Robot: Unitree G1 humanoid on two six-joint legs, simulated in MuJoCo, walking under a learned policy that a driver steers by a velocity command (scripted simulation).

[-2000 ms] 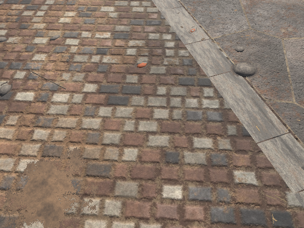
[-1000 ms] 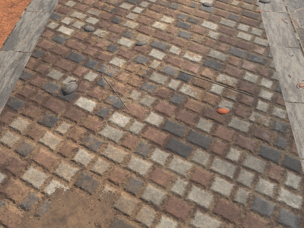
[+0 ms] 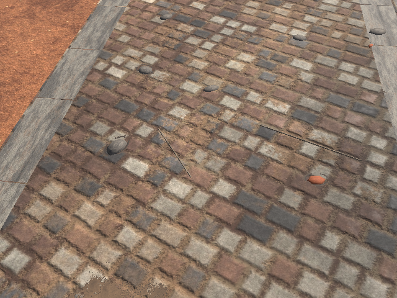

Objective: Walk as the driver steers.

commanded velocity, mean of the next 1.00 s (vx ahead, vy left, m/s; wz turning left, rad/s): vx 0.47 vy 0.00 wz -0.12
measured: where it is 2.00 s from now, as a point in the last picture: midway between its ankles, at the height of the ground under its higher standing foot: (218, 181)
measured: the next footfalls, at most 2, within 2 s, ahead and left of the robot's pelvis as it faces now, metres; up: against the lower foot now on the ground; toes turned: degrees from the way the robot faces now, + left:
right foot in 0.02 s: +0.05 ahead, -0.10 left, +0.00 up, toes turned -5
left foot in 0.52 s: +0.44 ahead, -0.02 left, +0.00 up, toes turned -17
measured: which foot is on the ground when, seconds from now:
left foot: down 0.00-0.02, up 0.04-0.50, down 0.52-1.00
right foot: up 0.00-0.00, down 0.02-0.52, up 0.54-1.00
